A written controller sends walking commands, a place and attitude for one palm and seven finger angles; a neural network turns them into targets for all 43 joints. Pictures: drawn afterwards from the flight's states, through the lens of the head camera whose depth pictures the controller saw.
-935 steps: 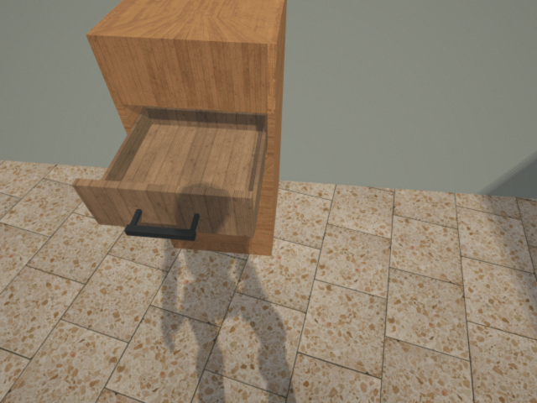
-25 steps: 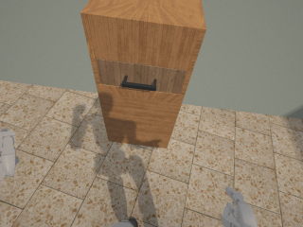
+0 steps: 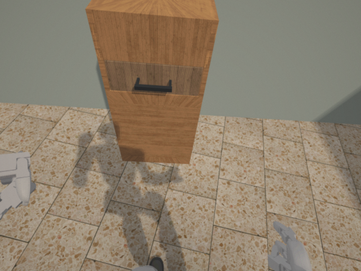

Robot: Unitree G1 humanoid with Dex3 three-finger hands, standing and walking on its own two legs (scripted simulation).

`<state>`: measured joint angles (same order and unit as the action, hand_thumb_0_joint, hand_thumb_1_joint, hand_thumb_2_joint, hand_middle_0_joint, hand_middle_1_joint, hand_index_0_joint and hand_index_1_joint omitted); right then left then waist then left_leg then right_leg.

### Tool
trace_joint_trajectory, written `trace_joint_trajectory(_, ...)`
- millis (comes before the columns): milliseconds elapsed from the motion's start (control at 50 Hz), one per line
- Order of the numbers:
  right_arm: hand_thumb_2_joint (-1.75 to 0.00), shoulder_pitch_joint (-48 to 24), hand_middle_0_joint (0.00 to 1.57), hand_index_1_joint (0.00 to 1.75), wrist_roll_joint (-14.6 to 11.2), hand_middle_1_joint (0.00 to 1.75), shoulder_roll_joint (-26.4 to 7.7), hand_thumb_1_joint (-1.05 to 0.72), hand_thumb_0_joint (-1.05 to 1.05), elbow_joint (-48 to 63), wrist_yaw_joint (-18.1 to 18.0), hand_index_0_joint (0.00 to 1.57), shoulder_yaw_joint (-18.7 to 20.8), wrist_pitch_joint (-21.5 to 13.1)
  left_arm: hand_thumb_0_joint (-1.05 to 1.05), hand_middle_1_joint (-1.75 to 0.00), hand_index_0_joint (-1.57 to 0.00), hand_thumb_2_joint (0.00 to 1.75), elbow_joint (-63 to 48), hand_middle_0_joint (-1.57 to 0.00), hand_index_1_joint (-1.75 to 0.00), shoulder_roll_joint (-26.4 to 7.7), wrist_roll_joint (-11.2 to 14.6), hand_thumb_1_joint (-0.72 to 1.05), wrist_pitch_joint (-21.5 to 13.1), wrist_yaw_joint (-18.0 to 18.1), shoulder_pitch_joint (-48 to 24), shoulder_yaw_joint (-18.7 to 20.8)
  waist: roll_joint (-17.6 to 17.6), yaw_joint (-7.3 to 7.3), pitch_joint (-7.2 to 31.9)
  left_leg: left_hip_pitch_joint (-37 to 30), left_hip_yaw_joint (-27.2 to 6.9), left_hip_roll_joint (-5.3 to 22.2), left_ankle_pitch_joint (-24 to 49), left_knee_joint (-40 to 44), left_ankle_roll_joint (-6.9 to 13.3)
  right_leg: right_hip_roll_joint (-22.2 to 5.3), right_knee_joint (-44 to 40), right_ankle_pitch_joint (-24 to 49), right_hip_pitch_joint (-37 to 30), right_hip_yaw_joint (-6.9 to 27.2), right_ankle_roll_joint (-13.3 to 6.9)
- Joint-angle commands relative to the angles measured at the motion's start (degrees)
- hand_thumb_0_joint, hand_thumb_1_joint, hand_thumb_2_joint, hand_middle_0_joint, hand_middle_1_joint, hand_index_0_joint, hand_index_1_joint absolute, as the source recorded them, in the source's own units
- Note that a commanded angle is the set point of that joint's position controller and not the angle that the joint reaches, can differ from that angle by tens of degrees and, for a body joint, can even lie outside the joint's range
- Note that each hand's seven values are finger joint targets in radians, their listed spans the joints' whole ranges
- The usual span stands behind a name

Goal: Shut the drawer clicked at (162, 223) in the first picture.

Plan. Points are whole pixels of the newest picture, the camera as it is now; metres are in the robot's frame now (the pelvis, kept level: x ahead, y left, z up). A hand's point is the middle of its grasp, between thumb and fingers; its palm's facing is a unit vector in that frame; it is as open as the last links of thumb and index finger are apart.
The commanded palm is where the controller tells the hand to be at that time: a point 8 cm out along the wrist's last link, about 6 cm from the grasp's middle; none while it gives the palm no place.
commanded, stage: stop stepping back and stand still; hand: left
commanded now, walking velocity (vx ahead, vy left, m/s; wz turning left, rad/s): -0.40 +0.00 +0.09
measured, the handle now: (153, 84) +0.80 +0.15 -0.10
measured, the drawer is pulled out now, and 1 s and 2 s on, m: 0.00 0.00 0.00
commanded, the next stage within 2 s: let the arm hang, fingers relaxed in 1.10 s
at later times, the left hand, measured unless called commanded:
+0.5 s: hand out of the picture +0.11 +0.24 +0.17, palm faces +0.35 -0.81 -0.46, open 3.3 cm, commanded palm +0.04 +0.29 +0.18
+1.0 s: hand out of the picture +0.13 +0.26 +0.16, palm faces +0.35 -0.81 -0.48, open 3.3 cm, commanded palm +0.07 +0.30 +0.18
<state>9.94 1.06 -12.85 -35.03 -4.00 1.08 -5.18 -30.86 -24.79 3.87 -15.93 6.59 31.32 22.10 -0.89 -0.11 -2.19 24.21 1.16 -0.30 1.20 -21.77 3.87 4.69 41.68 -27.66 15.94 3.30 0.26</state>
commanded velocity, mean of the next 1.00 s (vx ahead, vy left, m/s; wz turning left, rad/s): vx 0.11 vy -0.01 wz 0.00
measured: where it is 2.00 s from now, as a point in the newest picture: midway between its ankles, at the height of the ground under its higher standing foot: outside the picture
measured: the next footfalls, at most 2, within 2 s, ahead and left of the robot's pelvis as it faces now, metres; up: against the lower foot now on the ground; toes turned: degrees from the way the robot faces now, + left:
left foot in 0.28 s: +0.00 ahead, +0.12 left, +0.00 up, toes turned +4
right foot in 0.46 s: -0.05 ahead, -0.09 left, +0.00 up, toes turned -1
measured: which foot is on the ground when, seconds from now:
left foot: down 0.00-0.12, up 0.14-0.26, down 0.28-1.00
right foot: down 0.00-0.32, up 0.34-0.44, down 0.46-1.00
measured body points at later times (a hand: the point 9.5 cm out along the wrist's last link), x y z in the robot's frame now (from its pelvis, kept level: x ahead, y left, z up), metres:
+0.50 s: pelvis -0.08 +0.01 +0.00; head -0.08 +0.02 +0.45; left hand +0.08 +0.29 +0.20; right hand +0.07 -0.21 -0.08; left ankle -0.03 +0.11 -0.73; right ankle -0.09 -0.09 -0.73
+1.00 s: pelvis -0.06 +0.02 +0.00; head -0.03 +0.02 +0.45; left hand +0.11 +0.30 +0.19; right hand +0.13 -0.20 -0.08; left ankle -0.04 +0.12 -0.73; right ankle -0.09 -0.09 -0.73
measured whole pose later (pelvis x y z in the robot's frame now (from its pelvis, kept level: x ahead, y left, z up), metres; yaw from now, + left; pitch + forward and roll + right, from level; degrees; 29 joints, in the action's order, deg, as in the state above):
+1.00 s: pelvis -0.06 +0.02 +0.00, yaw +1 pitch +1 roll -1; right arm 10.0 -0.3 -10.4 -34.6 -3.6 -0.6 -6.3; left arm -32.8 -22.2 2.2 -13.4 7.8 36.9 20.5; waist 0.3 -0.1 -1.9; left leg 16.1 2.4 0.5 -13.5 -28.9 1.2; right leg 0.9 26.6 -17.4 9.8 -2.2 -0.9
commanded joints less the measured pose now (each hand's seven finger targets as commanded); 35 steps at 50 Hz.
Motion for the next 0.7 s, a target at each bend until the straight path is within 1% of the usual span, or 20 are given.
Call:
trace_joint_trajectory(0, -0.9, -5.25, 0.2, 0.3, 0.3, 0.3, -7.09, -0.9, 0.0, 10.95, 0.7, 0.2, 2.3, -3.74, 0.0, -1.6, -1.4, 0.9, -17.89, -1.4, -1.6, -9.48, 1.27, 0.9, -2.2, 1.27, 10.25, 7.84, 13.18, 2.09, 13.2, 2.38, -11.69, 12.57, -28.07, 16.24, 1.15, 1.09, -2.11, -1.48, -11.53, -5.01, -1.39)
trace_joint_trajectory(40, -0.9, -4.84, 0.2, 0.3, 0.48, 0.3, -6.64, -0.9, 0.0, 11.11, 0.83, 0.2, 2.38, -3.16, 0.0, -1.6, -1.4, 0.9, -18.56, -1.4, -1.6, -9.43, 1.52, 0.9, -1.65, 1.09, 12.12, 8.36, 14.68, 1.57, 11.25, 5.03, -7.87, 8.96, -31.74, 13.18, -2.23, 1.2, -13.34, -0.26, -13.92, -6.83, -1.82)
trace_joint_trajectory(60, -0.9, -3.96, 0.2, 0.3, 0.32, 0.3, -6.25, -0.9, 0.0, 10.96, 0.64, 0.2, 2.41, -2.73, 0.0, -1.6, -1.4, 0.9, -19.27, -1.4, -1.6, -10.3, 1.38, 0.9, -1.39, 1.1, 12.48, 9.03, 10.36, 0.8, 10.07, 1.05, -3.57, 4.72, -29.67, 4.54, -4.21, -2.17, -22.3, -1.66, -8.61, -3.58, -2.61)
trace_joint_trajectory(80, -0.9, -2.36, 0.2, 0.3, 0.16, 0.3, -5.7, -0.9, 0.0, 10.41, 0.44, 0.2, 2.71, -2.09, 0.0, -1.6, -1.4, 0.9, -20.63, -1.4, -1.6, -13.26, 1.14, 0.9, -1.12, 1.58, 11.92, 11.43, -1.28, -0.28, 10.58, -10.03, 0.87, -0.65, -24.26, -13.68, -6.34, -12.05, -33.12, -8.59, 6.73, 5.94, -5.31)
trace_joint_trajectory(100, -0.9, -0.88, 0.2, 0.3, 0.77, 0.3, -5.32, -0.9, 0.0, 8.99, 0.17, 0.2, 2.52, -1.5, 0.0, -1.6, -1.4, 0.9, -21.28, -1.4, -1.6, -12.88, 1.88, 0.9, -1.04, 2.3, 8.87, 11.6, -6.65, -0.89, 8.66, -14.3, -0.41, -1.94, -18.62, -27.96, -6.5, -21.94, -37.98, -9.75, 18.01, 15.26, -10.15)
trace_joint_trajectory(120, -0.9, -1.34, 0.2, 0.3, -0.02, 0.3, -5.27, -0.9, 0.0, 8.4, 0.02, 0.2, 2.99, -1.04, 0.0, -1.6, -1.4, 0.9, -17.91, -1.4, -1.6, -11.0, 1.04, 0.9, 1.15, 2.43, 6.98, 10.12, -10.25, -0.51, 6.79, -6.36, -3.36, -1.48, -19.64, -35.94, -5.92, -23.5, -35.22, -11.75, 16.97, 17.49, -12.58)
trace_joint_trajectory(160, -0.9, -2.07, 0.2, 0.3, -0.77, 0.3, -4.42, -0.9, 0.0, 7.84, -0.78, 0.2, 2.4, -1.1, 0.0, -1.6, -1.4, 0.9, -12.79, -1.4, -1.6, -6.41, -0.03, 0.9, 2.64, 2.73, 2.23, 6.42, -5.81, -2.05, 1.68, -6.73, -4.65, 2.42, -21.62, -33.25, -4.83, -19.95, -31.26, -10.65, 18.15, 9.56, -9.46)
trace_joint_trajectory(220, -0.9, -2.02, 0.2, 0.3, -0.76, 0.3, -5.9, -0.9, 0.0, 6.31, -2.12, 0.2, 0.96, -3.77, 0.0, -1.6, -1.4, 0.9, -9.75, -1.4, -1.6, -5.13, -1.77, 0.9, 2.19, 3.49, -1.11, 3.5, 1.69, -1.8, -0.02, -12.14, -2.6, 2.95, -20.42, -4.43, -2.08, -12.97, -22.48, -1.94, 9.11, 2.03, -4.2)
trace_joint_trajectory(260, -0.9, -2.05, 0.2, 0.3, -1.06, 0.3, -7.0, -0.9, 0.0, 7.39, -2.39, 0.2, 0.68, -5.76, 0.0, -1.6, -1.4, 0.9, -11.62, -1.4, -1.6, -5.03, -2.65, 0.9, 0.71, 3.77, -4.32, 2.35, 8.75, -0.52, 0.28, -11.13, -11.88, 8.98, -22.58, 4.1, 1.05, -6.67, -15.29, 6.38, 4.79, -1.11, -0.52)
trace_joint_trajectory(280, -0.9, -2.1, 0.2, 0.3, -1.59, 0.3, -7.29, -0.9, 0.0, 7.91, -2.37, 0.2, 1.02, -6.12, 0.0, -1.6, -1.4, 0.9, -10.91, -1.4, -1.6, -5.74, -2.31, 0.9, 0.58, 3.43, -2.33, 2.71, 7.26, -0.35, 2.44, -11.19, -14.84, 11.43, -24.91, 5.45, 1.9, -5.74, -13.2, 7.75, 2.81, -2.59, 0.58)
trace_joint_trajectory(340, -0.9, -2.75, 0.2, 0.3, -0.08, 0.3, -4.92, -0.9, 0.0, 7.65, -1.52, 0.2, -0.21, -6.67, 0.0, -1.6, -1.4, 0.9, -16.45, -1.4, -1.6, -6.65, -3.22, 0.9, 0.13, 2.91, -3.21, 4.06, 12.7, -0.87, 0.63, -4.16, -23.89, 14.53, -40.37, 16.38, 3.68, -4.25, -1.22, 3.19, 1.44, -3.59, -0.05)
trace_joint_trajectory(380, -0.9, -2.83, 0.2, 0.3, -0.01, 0.3, -5.15, -0.9, 0.0, 8.1, -0.59, 0.2, 0.03, -7.13, 0.0, -1.6, -1.4, 0.9, -17.49, -1.4, -1.6, -7.64, -2.79, 0.9, 0.44, 2.92, 1.79, 5.37, 8.17, 0.04, 3.46, -5.87, -18.66, 13.37, -33.27, 12.9, 3.06, -4.31, -8.0, 3.73, -2.6, -4.24, -0.46)
trace_joint_trajectory(440, -0.9, -2.87, 0.2, 0.3, 0.15, 0.3, -5.38, -0.9, 0.0, 8.55, -0.16, 0.2, 0.41, -5.48, 0.0, -1.6, -1.4, 0.9, -15.65, -1.4, -1.6, -6.3, -2.33, 0.9, 1.14, 2.96, 7.07, 5.5, 8.78, -0.38, 4.96, -0.31, -8.91, 7.28, -32.37, 5.72, -0.71, -4.76, -19.58, 4.76, -11.78, -4.27, -2.01)
trace_joint_trajectory(460, -0.9, -2.31, 0.2, 0.3, 0.5, 0.3, -5.35, -0.9, 0.0, 8.45, -0.29, 0.2, 0.83, -4.53, 0.0, -1.6, -1.4, 0.9, -14.28, -1.4, -1.6, -6.69, -2.09, 0.9, 1.14, 3.02, 7.26, 6.54, 5.99, -0.71, 4.97, 1.06, -6.44, 5.03, -31.21, 0.35, -1.65, -6.97, -21.94, 2.38, -11.17, -0.59, -3.58)
trace_joint_trajectory(500, -0.9, -1.77, 0.2, 0.3, -0.19, 0.3, -4.7, -0.9, 0.0, 8.2, -0.04, 0.2, 1.6, -3.25, 0.0, -1.6, -1.4, 0.9, -12.24, -1.4, -1.6, -7.04, -1.43, 0.9, 1.96, 3.05, 7.3, 6.85, -7.6, -0.43, 2.7, 3.61, -1.37, 1.54, -23.14, -18.52, -3.27, -17.84, -30.88, -11.43, -4.62, 16.72, -9.19)
trace_joint_trajectory(520, -0.9, -1.07, 0.2, 0.3, -0.56, 0.3, -4.62, -0.9, 0.0, 7.61, 0.03, 0.2, 1.58, -3.03, 0.0, -1.6, -1.4, 0.9, -12.04, -1.4, -1.6, -6.72, -1.0, 0.9, 1.95, 3.36, 6.14, 6.86, -8.92, -0.68, 2.31, 4.49, -0.75, 1.44, -20.29, -24.43, -3.47, -20.93, -30.75, -4.76, -4.42, 18.53, -11.32)
trace_joint_trajectory(560, -0.9, -0.37, 0.2, 0.3, -0.9, 0.3, -4.6, -0.9, 0.0, 7.01, 0.11, 0.2, 1.21, -3.17, 0.0, -1.6, -1.4, 0.9, -10.59, -1.4, -1.6, -5.54, -1.14, 0.9, 1.36, 3.5, 3.38, 5.61, -3.37, -1.3, 2.91, 1.12, -1.48, 2.9, -23.08, -20.75, -3.09, -20.72, -26.49, 2.19, -2.62, 12.56, -10.86)
trace_joint_trajectory(600, -0.9, -1.64, 0.2, 0.3, -0.96, 0.3, -4.62, -0.9, 0.0, 6.96, -0.6, 0.2, 0.7, -3.67, 0.0, -1.6, -1.4, 0.9, -11.03, -1.4, -1.6, -5.57, -1.45, 0.9, 1.06, 3.64, 2.17, 4.95, -1.23, -1.4, 2.08, -8.57, -0.09, 2.89, -17.41, -8.08, -2.16, -15.71, -21.33, 4.25, 1.23, 5.4, -6.83)
trace_joint_trajectory(640, -0.9, -2.75, 0.2, 0.3, -0.93, 0.3, -6.04, -0.9, 0.0, 7.69, -1.19, 0.2, 1.12, -4.52, 0.0, -1.6, -1.4, 0.9, -12.89, -1.4, -1.6, -5.54, -1.47, 0.9, 0.3, 3.5, 1.82, 4.57, 5.5, -0.44, 2.62, -13.46, -6.36, 6.99, -14.17, -1.05, 0.13, -8.67, -14.92, 9.23, 2.36, -0.52, -2.25)
trace_joint_trajectory(680, -0.9, -3.22, 0.2, 0.3, -1.18, 0.3, -6.2, -0.9, 0.0, 7.45, -1.28, 0.2, 0.9, -5.18, 0.0, -1.6, -1.4, 0.9, -13.21, -1.4, -1.6, -6.69, -1.83, 0.9, -0.11, 2.87, 1.01, 5.22, 9.27, -0.42, 2.45, -10.47, -11.86, 10.1, -17.68, 2.71, 1.2, -6.42, -12.32, 9.11, 1.31, -2.99, 0.07)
